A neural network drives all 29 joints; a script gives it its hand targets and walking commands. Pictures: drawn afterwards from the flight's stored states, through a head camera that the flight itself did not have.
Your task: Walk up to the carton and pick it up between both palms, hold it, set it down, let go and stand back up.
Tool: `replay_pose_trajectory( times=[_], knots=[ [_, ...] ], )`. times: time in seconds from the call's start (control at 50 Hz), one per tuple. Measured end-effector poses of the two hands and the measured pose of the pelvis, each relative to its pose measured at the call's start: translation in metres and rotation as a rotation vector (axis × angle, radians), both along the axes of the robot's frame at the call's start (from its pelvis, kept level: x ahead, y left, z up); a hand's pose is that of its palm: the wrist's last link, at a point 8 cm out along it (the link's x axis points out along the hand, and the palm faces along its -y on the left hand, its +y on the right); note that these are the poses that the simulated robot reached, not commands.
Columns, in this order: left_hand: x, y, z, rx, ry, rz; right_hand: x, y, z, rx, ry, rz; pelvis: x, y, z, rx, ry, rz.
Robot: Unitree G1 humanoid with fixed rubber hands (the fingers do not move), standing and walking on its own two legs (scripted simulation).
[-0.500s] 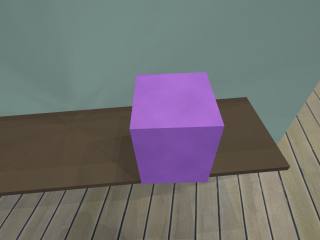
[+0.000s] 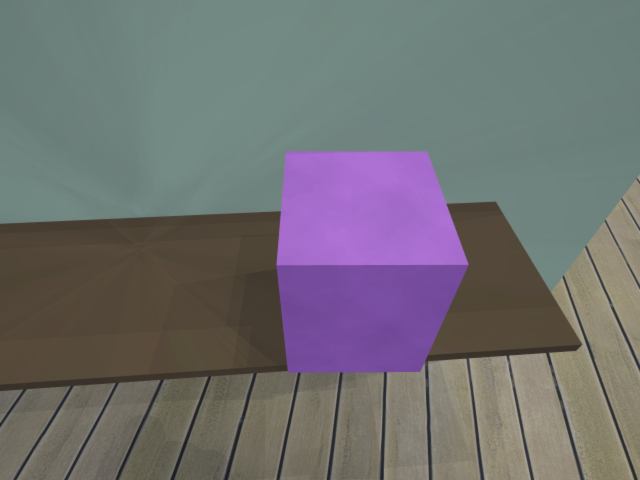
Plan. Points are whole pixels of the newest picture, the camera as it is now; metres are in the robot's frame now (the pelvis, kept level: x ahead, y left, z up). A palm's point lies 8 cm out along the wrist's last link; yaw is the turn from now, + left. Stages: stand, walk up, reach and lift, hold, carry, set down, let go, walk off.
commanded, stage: stand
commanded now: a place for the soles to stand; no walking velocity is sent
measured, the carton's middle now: (355, 265) +0.42 -0.04 +0.04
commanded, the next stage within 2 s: reach and lift in 0.58 s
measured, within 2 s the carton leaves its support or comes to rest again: neither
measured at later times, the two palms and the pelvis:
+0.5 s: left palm out of the picture -0.01 +0.23 -0.15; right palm out of the picture -0.01 -0.22 -0.14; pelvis +0.01 +0.01 +0.00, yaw -1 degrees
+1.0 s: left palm out of the picture +0.15 +0.21 -0.09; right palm out of the picture +0.16 -0.23 -0.09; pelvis -0.02 -0.02 -0.01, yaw +0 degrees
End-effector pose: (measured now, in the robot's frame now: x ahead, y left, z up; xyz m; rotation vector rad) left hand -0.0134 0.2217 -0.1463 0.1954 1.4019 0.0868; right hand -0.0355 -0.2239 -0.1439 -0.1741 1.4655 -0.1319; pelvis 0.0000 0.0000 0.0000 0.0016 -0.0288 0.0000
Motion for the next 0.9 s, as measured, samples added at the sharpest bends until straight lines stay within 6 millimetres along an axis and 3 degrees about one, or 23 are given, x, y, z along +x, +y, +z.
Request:
replay_pose_trajectory(
  times=[0.24, 0.62, 0.68, 0.74, 0.82, 0.86, 0.9],
  knots=[
    [0.005, 0.007, 0.0, 0.003, 0.01, -0.011, 0.023, 0.009, -0.001, 0.007, -0.049, 0.007, 0.005, 0.007, 0.0, 0.003, 0.003, -0.007],
    [0.01, 0.012, -0.002, 0.006, 0.037, -0.018, 0.018, 0.008, 0.0, -0.003, -0.023, -0.017, 0.006, 0.01, 0.0, 0.005, 0.011, -0.014],
    [0.037, 0.023, -0.018, 0.007, 0.148, 0.013, 0.05, 0.0, -0.012, 0.012, -0.024, -0.054, -0.011, 0.006, -0.015, 0.002, 0.046, 0.013],
    [0.1, 0.03, -0.024, 0.014, 0.081, 0.048, 0.115, -0.009, -0.014, 0.026, -0.141, -0.024, -0.024, 0.001, -0.031, 0.009, 0.072, 0.017],
    [0.183, 0.02, 0.008, 0.002, -0.147, 0.005, 0.196, -0.009, 0.008, 0.053, -0.356, 0.033, -0.03, -0.004, -0.041, -0.013, 0.081, 0.016],
    [0.201, 0.012, 0.029, -0.009, -0.208, -0.034, 0.216, -0.005, 0.024, 0.078, -0.441, 0.02, -0.029, -0.006, -0.038, -0.027, 0.05, 0.006],
    [0.202, 0.003, 0.047, -0.019, -0.227, -0.063, 0.222, -0.002, 0.041, 0.098, -0.495, -0.006, -0.026, -0.01, -0.03, -0.034, 0.016, -0.007]
  ],
)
